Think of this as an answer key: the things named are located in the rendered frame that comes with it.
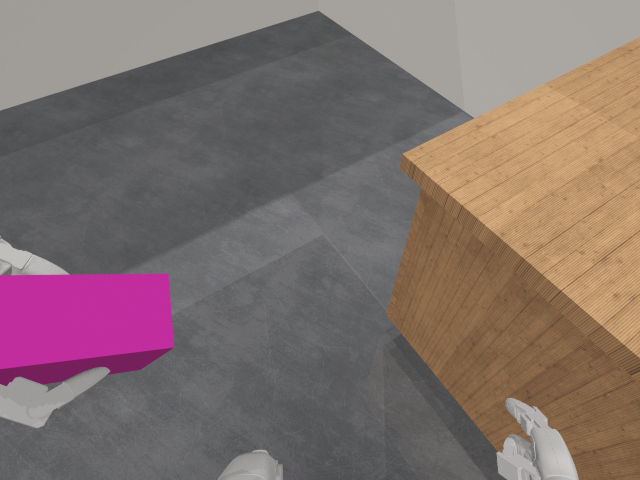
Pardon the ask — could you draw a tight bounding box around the sponge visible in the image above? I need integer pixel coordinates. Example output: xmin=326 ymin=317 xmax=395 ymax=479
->
xmin=0 ymin=274 xmax=174 ymax=386

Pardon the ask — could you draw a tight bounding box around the left robot thigh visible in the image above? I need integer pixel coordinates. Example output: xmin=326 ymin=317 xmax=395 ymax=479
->
xmin=218 ymin=452 xmax=283 ymax=480

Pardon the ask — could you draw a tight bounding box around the robot left hand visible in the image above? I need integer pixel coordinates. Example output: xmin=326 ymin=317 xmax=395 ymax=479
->
xmin=0 ymin=236 xmax=110 ymax=428

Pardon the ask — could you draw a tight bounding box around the robot right hand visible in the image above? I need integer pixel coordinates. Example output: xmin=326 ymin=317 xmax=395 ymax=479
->
xmin=497 ymin=398 xmax=579 ymax=480

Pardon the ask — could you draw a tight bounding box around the table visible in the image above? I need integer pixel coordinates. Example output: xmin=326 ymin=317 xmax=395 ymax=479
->
xmin=386 ymin=37 xmax=640 ymax=480

